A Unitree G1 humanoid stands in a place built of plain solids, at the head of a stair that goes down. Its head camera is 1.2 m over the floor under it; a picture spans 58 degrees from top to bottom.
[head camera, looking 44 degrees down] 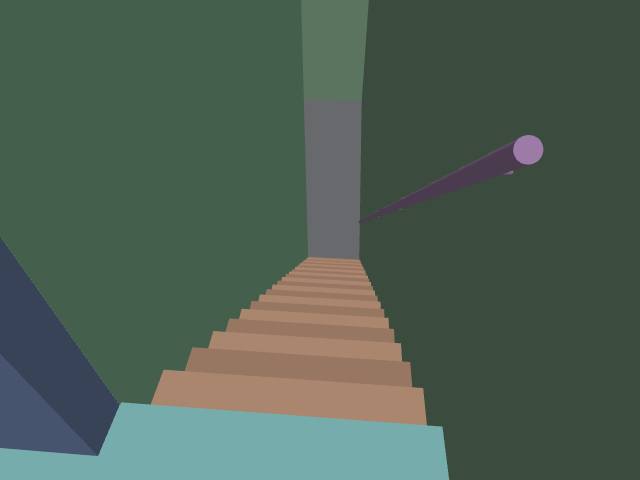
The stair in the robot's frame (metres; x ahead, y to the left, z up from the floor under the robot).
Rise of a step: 0.20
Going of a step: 0.22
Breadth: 0.91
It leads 4 degrees to the right of straight ahead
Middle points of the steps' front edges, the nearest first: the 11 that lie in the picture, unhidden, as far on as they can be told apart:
0.54 0.12 0.00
0.75 0.10 -0.20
0.97 0.08 -0.39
1.18 0.07 -0.59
1.40 0.05 -0.79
1.61 0.03 -0.99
1.83 0.02 -1.18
2.04 0.00 -1.38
2.26 -0.01 -1.58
2.48 -0.03 -1.77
2.69 -0.05 -1.97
